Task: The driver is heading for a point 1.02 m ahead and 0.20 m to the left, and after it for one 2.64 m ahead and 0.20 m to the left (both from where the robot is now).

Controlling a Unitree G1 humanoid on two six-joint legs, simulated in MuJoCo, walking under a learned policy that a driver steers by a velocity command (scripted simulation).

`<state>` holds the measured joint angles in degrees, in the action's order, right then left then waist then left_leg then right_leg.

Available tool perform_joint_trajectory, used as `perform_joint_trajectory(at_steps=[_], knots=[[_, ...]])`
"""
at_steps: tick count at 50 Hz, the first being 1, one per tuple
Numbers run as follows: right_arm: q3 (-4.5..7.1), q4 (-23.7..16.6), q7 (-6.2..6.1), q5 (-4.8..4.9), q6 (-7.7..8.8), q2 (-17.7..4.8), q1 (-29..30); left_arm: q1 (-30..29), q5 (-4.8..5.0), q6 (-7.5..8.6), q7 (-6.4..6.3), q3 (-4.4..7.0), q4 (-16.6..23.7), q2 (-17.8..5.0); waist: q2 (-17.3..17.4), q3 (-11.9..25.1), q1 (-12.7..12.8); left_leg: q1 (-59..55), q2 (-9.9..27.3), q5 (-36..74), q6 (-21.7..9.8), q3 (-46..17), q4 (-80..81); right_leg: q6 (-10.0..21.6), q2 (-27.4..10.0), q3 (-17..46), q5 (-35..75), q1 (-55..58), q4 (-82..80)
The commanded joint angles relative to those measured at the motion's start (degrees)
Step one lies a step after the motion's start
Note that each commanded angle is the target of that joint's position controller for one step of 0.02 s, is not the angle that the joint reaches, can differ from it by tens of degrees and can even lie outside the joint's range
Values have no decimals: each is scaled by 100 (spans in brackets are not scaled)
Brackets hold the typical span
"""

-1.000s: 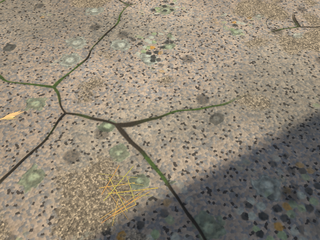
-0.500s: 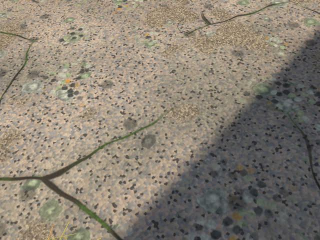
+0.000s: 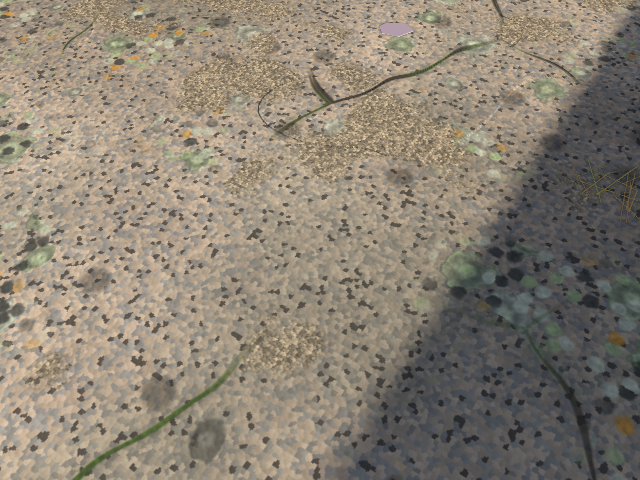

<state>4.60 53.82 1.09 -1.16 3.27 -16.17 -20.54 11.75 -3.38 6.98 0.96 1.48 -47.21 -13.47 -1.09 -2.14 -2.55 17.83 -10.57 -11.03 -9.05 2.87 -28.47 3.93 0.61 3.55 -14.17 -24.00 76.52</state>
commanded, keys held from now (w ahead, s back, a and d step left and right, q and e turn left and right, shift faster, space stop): w+q+shift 0.08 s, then q+shift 0.32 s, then shift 0.34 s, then e+shift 0.06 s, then w+e+shift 0.20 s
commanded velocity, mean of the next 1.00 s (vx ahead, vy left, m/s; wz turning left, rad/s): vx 0.38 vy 0.00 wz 0.41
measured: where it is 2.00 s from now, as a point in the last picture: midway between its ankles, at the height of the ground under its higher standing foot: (277, 235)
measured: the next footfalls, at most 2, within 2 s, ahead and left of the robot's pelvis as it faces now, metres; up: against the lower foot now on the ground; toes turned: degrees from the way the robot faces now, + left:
right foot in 0.28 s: +0.49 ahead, -0.12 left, +0.00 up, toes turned +19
left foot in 0.68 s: +0.45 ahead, +0.15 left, +0.00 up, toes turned +31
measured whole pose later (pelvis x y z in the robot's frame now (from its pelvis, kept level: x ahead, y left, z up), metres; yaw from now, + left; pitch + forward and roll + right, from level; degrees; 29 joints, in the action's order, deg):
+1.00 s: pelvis +0.45 +0.02 +0.02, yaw +25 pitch +3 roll +1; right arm 3.1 39.3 -1.3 0.9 3.3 -14.7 -12.0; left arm 15.0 1.5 0.5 0.4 3.1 -47.4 -15.8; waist 0.3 4.3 0.8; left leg 15.0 1.8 -10.9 -1.6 6.5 -22.7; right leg 1.6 -4.7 -1.9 -21.4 -26.2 51.1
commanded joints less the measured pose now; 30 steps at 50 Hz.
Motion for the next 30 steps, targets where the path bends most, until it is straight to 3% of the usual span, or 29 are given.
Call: perform_joint_trajectory(at_steps=[1,3,4,5,7,10,11,12,13,14,15,16,17,18,19,20,21,22,23,25,27,30], knots=[[-5,-243,-39,60,240,-346,-116,-11,-165,-99,33,-53,680,-325,-93,-180,486,-182,1646,-933,-997,-3035,1929,-261,-559,195,-209,-1320,-572],[12,-330,-33,95,305,-476,-248,-695,-118,-149,54,-128,1029,-366,-86,-472,391,383,1534,-561,-1019,-2777,2248,-473,-677,-60,243,-1352,-1500],[24,-388,-30,93,316,-499,-321,-1121,-49,-139,82,-162,1205,-379,-54,-592,280,634,1421,-272,-936,-2621,2372,-563,-640,-197,666,-1157,-2153],[39,-417,-34,98,316,-520,-386,-1461,6,-111,113,-217,1328,-318,-14,-718,173,786,1239,716,-758,-2374,2280,-617,-517,-345,1157,-833,-2833],[97,-338,-26,158,253,-634,-742,-1719,52,-68,126,-291,1426,-143,136,-499,-76,551,1000,3085,-311,-1974,1659,-580,-88,-638,1988,-187,-3705],[135,-270,-58,184,93,-681,-1210,-1765,119,-43,4,-279,1521,-276,482,59,-337,-480,826,4285,220,-2052,636,-461,421,-604,2125,273,-4492],[-14,-309,-178,586,84,-161,-1275,-2108,394,152,-103,-47,1847,-485,347,431,-209,-532,765,3417,452,-2673,204,-418,591,16,2121,1006,-5250],[-4,-406,-212,539,74,-396,-894,-1817,493,207,-193,74,1841,-784,559,602,164,-594,834,3522,527,-2758,-151,-400,545,-52,2326,1413,-5458],[40,-669,-237,464,53,-589,-227,-779,422,251,-276,201,1591,-1019,798,1023,824,-245,621,3370,741,-2650,-1306,-242,168,140,2973,2468,-5624],[-34,-1001,-263,274,33,-337,18,708,266,179,-351,266,1228,-1296,631,2251,1271,396,391,1227,984,-2168,-3139,135,-1043,793,4338,4229,-4729],[-197,-1026,-255,167,17,344,-1206,1052,7,74,-314,187,1196,-1296,-978,3281,658,1782,-116,-3503,1088,-1936,-4937,928,-2957,2504,7258,5723,-3854],[-198,-1157,-206,367,-47,-225,-1714,819,186,-26,-202,248,1228,-1196,-1672,3906,507,2155,644,-2920,1193,-1704,-5979,1423,-3508,3532,5373,5599,-4299],[-98,-1257,-257,417,-175,-533,-1166,180,230,-134,-242,200,1483,-708,-1161,3098,543,2477,1033,-2333,1273,-1345,-5925,1258,-2870,2871,3747,4771,-4761],[-2,-1409,-317,381,-285,-691,-603,-232,277,-226,-283,115,1435,-417,-628,1985,464,2695,1183,-1887,1367,-909,-5763,1030,-2421,1949,3382,3699,-5063],[96,-1502,-367,304,-384,-762,-91,-529,279,-260,-303,81,1405,-338,10,1155,392,2501,1277,-1650,1358,-700,-5680,759,-1882,1210,3363,2604,-5470],[66,-1635,-340,333,-455,-461,-433,-788,207,-260,-287,131,1334,-500,-521,942,-30,2237,1465,-1603,1406,-772,-5546,946,-2060,1030,3288,1973,-5636],[-18,-1704,-320,296,-510,-159,-480,-960,242,-235,-239,175,1245,-546,-582,589,-123,1924,1634,-1667,1417,-704,-5065,961,-1960,701,3282,1220,-5932],[-37,-1806,-306,297,-521,-48,-286,-1021,258,-201,-200,199,1150,-547,-590,384,-107,1748,1650,-1566,1405,-658,-4500,912,-1789,298,3279,796,-6070],[-55,-1890,-310,295,-501,14,-68,-1014,238,-184,-193,251,1045,-666,-442,431,-77,1576,1600,-1419,1347,-572,-3976,929,-1677,87,3395,685,-6116],[-88,-1934,-223,207,-435,-25,91,-1008,288,-182,-197,347,917,-950,-276,826,-51,1052,1587,-516,1173,-549,-2863,971,-1681,-244,3692,804,-6004],[-99,-1930,-107,187,-403,-124,246,-1017,382,-216,-183,379,815,-1063,-345,998,-4,578,1424,97,1055,-403,-2043,953,-1664,-465,3463,876,-5943],[-50,-2196,-1,175,-424,-416,787,-839,529,-257,-132,420,656,-1272,-399,884,115,394,1282,134,856,-351,-1228,791,-1796,-450,2862,1099,-5675]])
